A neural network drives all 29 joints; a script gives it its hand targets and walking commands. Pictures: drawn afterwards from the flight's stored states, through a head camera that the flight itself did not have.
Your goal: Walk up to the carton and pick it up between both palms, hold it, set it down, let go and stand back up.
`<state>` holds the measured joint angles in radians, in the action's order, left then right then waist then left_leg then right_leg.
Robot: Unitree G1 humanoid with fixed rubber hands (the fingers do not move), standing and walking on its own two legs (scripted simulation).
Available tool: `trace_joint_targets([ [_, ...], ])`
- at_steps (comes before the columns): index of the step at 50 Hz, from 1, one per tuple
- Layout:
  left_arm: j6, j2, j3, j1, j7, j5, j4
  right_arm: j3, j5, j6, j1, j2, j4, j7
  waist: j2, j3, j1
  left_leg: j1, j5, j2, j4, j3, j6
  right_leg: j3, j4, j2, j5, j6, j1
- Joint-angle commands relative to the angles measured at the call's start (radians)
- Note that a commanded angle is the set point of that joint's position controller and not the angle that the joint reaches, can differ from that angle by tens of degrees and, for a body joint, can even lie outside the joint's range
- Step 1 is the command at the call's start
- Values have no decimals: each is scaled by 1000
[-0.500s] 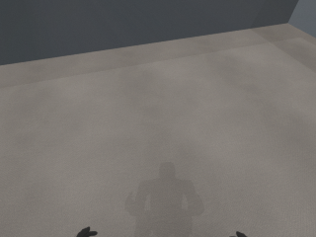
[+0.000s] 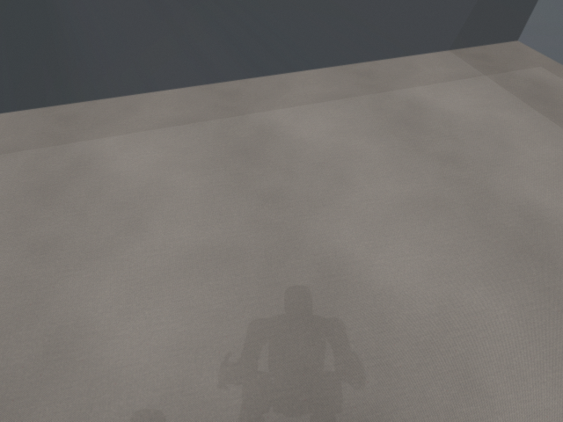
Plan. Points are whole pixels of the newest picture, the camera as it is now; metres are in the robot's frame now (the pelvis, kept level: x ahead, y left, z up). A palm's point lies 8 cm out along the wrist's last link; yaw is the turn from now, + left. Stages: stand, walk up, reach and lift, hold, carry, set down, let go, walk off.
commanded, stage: stand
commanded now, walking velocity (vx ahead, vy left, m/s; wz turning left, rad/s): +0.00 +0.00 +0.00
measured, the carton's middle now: out of the picture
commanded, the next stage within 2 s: walk up in 1.20 s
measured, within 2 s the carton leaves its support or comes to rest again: neither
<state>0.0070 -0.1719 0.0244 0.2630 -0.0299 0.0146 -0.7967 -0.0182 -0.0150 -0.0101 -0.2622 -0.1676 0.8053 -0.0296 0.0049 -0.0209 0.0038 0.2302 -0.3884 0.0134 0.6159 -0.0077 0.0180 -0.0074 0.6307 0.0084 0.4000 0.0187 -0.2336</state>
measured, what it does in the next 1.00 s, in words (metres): stands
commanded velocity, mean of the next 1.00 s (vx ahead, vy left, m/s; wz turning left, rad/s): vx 0.00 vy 0.00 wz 0.00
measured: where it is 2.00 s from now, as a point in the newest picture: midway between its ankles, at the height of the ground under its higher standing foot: outside the picture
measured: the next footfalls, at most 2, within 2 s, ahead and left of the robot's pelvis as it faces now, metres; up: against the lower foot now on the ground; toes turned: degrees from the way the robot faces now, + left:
none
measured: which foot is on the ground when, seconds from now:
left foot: down 0.00-1.00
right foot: down 0.00-1.00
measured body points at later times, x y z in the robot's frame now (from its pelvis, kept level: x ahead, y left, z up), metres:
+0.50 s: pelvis +0.00 +0.00 +0.01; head +0.01 +0.00 +0.46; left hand +0.01 +0.22 -0.15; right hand +0.01 -0.23 -0.15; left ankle -0.04 +0.13 -0.72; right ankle -0.04 -0.11 -0.72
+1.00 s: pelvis -0.01 -0.01 +0.01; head +0.00 -0.01 +0.46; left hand -0.02 +0.20 -0.15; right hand -0.04 -0.21 -0.15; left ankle -0.04 +0.13 -0.72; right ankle -0.04 -0.11 -0.72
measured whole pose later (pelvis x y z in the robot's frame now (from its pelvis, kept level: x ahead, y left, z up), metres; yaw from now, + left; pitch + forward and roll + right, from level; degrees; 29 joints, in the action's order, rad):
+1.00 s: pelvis -0.01 -0.01 +0.01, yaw +0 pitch -3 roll +0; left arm -0.01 -0.11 0.01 0.29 -0.04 0.01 -1.15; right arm 0.00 -0.01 -0.01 -0.31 -0.11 1.16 -0.05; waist 0.00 -0.06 0.00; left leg 0.11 -0.30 0.03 0.45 -0.01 0.03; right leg -0.01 0.46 0.02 0.30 0.03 -0.11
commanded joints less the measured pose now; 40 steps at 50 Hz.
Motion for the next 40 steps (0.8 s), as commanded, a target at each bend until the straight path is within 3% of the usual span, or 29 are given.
trace_joint_targets([
  [1,-15,-92,29,41,-4,2,36,-25,4,9,-18,-92,-44,-8,-4,41,5,-36,394,50,-93,-32,-44,67,-107,-69,-451,38,19],
  [3,-19,-103,28,43,-2,0,19,-29,4,7,-45,-102,-19,-9,-20,54,-7,-42,376,42,-89,-25,-41,72,-123,-71,-468,37,36],
  [5,-17,-108,33,40,-7,-1,-3,-32,0,10,-51,-113,-3,-9,17,21,-14,-36,401,51,-93,-21,-42,69,-127,-72,-516,36,50],
  [6,-19,-105,32,47,-6,-2,-11,-28,4,8,-36,-96,9,-12,3,9,-1,-47,379,47,-107,-26,-40,69,-138,-70,-484,35,23],
  [8,-24,-107,34,63,-9,-1,-38,-35,4,6,-64,-107,37,-16,-27,-2,-8,-49,404,51,-118,-26,-37,77,-140,-85,-499,40,44],
  [11,-20,-99,33,60,-11,-1,-70,-32,2,1,-52,-100,67,-12,35,-12,-2,-56,404,55,-124,-27,-42,76,-159,-79,-520,38,66],
  [13,-19,-76,27,77,-17,0,-99,-36,4,-2,-58,-106,97,-17,-13,-22,-2,-63,376,50,-152,-20,-39,82,-172,-83,-487,37,69],
  [15,-20,-89,34,68,-15,-3,-118,-33,2,2,-56,-100,114,-17,38,-10,-5,-79,373,54,-147,-23,-33,72,-187,-77,-490,34,80],
  [18,-18,-83,30,88,-15,-5,-157,-26,2,2,-67,-77,160,-19,-19,-15,1,-91,416,56,-158,-22,-35,77,-188,-86,-509,42,97],
  [20,-15,-89,29,81,-14,-3,-173,-22,2,4,-82,-84,182,-21,5,-45,-6,-71,370,58,-177,-34,-40,69,-205,-77,-461,33,92],
  [21,-15,-69,28,92,-16,-5,-191,-22,-1,4,-54,-66,188,-18,2,-54,11,-69,358,62,-179,-31,-41,75,-217,-82,-440,33,88],
  [22,-13,-82,28,92,-15,0,-208,-22,-1,4,-69,-78,192,-19,21,-76,-2,-63,367,64,-191,-35,-39,71,-220,-84,-443,34,81],
  [25,-13,-63,22,103,-18,-4,-229,-19,0,2,-81,-70,228,-20,-32,-72,6,-87,355,58,-200,-27,-35,82,-228,-85,-431,34,77],
  [26,-14,-81,24,102,-17,-8,-239,-18,3,5,-101,-61,236,-21,2,-44,-6,-107,365,64,-200,-29,-41,74,-233,-80,-416,35,79],
  [27,-18,-79,21,106,-18,-4,-247,-19,0,6,-97,-83,243,-22,-42,-79,-4,-90,373,67,-200,-31,-38,79,-237,-85,-423,34,71],
  [28,-19,-64,18,93,-18,-4,-255,-13,1,4,-90,-66,253,-22,-8,-79,-1,-90,374,63,-212,-32,-37,75,-232,-85,-413,34,79],
  [29,-20,-53,13,93,-14,-2,-262,-14,3,1,-102,-63,259,-23,-33,-90,-6,-97,352,60,-215,-31,-36,79,-241,-84,-390,31,54],
  [31,-20,-44,11,102,-13,-8,-280,-9,0,3,-93,-49,273,-24,4,-58,1,-112,357,72,-210,-34,-40,71,-244,-77,-407,24,79],
  [32,-18,-40,10,98,-16,-3,-287,-6,2,5,-98,-45,272,-23,-14,-55,-9,-104,357,71,-211,-36,-39,73,-245,-78,-421,27,99],
  [33,-17,-66,14,98,-15,-6,-288,0,6,6,-100,-41,278,-24,34,-49,-7,-109,351,69,-219,-38,-35,66,-248,-73,-419,28,89],
  [36,-19,-42,9,103,-17,-3,-304,-2,-1,7,-112,-39,304,-24,-19,-84,-4,-92,362,68,-225,-33,-35,75,-243,-86,-434,30,92],
  [40,-19,-27,3,128,-21,-4,-331,0,0,7,-121,-26,323,-22,5,-84,-7,-98,359,78,-223,-34,-34,74,-248,-85,-444,28,99],
])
